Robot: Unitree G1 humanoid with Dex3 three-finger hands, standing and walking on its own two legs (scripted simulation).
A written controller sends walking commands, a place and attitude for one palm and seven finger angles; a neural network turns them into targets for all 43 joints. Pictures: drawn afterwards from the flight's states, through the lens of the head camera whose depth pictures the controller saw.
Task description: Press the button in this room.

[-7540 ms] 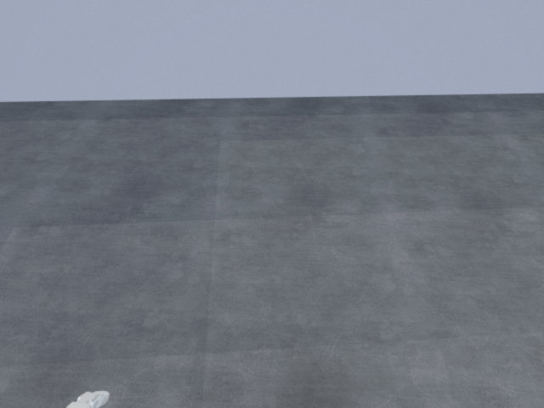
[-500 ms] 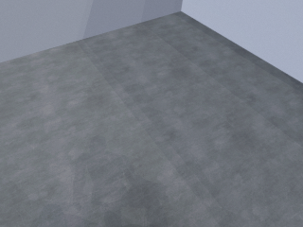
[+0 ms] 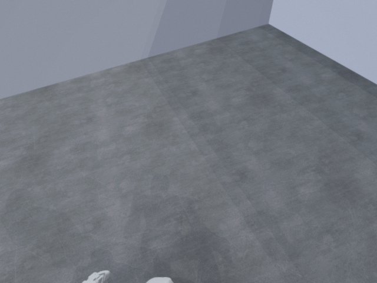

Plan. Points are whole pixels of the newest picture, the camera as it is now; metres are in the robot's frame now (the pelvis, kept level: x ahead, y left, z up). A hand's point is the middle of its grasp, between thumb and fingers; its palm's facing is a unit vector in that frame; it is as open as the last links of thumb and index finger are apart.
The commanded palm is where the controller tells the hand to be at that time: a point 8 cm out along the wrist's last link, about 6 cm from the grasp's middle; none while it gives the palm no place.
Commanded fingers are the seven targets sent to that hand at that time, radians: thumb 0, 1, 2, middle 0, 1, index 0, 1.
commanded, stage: turn or walk to find it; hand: left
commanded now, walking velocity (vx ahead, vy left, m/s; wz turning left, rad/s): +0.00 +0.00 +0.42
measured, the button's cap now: out of the picture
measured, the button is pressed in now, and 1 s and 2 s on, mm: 0 0 0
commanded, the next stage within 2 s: none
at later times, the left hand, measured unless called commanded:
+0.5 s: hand out of the picture -0.04 +0.25 -0.17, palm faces +0.26 -0.93 -0.24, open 7.4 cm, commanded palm none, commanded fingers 0.00 0.90 0.90 -0.20 -0.30 -0.20 -0.30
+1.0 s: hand out of the picture -0.06 +0.19 -0.14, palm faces +0.45 -0.85 -0.26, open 7.4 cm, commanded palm none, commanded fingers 0.00 0.90 0.90 -0.20 -0.30 -0.20 -0.30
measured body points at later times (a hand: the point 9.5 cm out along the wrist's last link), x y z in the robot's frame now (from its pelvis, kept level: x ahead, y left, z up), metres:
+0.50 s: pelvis -0.03 +0.04 +0.00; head +0.00 +0.06 +0.45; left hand -0.05 +0.30 -0.15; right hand +0.10 -0.19 -0.13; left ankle -0.05 +0.14 -0.73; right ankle -0.01 -0.10 -0.67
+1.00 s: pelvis -0.04 -0.01 +0.01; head +0.00 -0.02 +0.46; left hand -0.08 +0.23 -0.12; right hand +0.12 -0.23 -0.15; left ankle -0.13 +0.11 -0.65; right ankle +0.00 -0.09 -0.73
